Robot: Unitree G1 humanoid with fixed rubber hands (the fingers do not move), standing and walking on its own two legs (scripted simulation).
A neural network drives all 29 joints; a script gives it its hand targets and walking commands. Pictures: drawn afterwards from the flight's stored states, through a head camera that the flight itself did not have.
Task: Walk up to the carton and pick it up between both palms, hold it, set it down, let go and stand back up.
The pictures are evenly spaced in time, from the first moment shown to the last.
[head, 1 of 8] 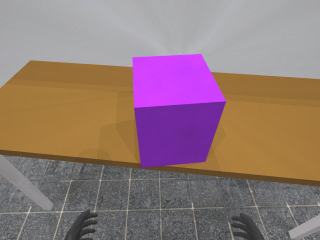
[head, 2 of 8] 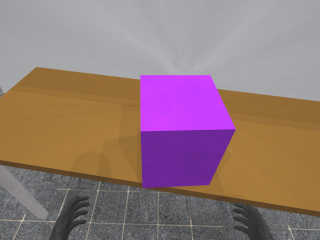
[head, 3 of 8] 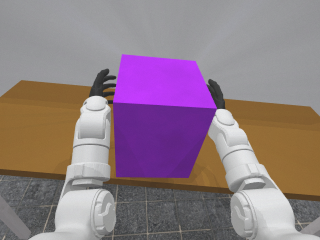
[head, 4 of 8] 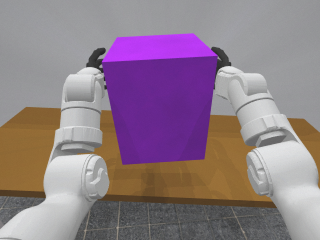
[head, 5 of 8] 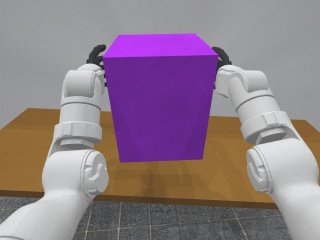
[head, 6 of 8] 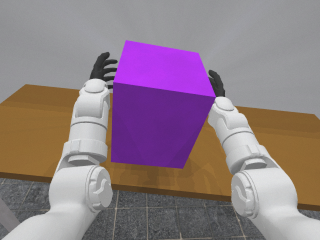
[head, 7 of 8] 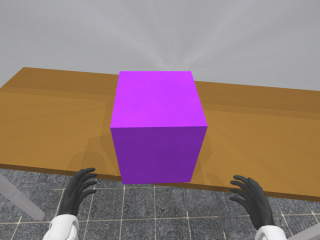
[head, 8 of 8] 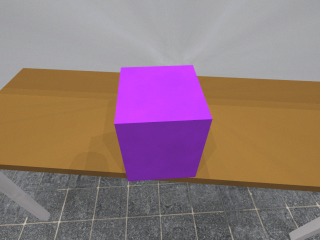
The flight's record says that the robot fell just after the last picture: no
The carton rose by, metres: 0.23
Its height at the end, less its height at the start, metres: +0.00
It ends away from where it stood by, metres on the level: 0.03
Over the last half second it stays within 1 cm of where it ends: yes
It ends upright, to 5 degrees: yes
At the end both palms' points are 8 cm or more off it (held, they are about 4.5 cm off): yes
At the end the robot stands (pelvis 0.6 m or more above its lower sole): yes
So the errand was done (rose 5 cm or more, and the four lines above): yes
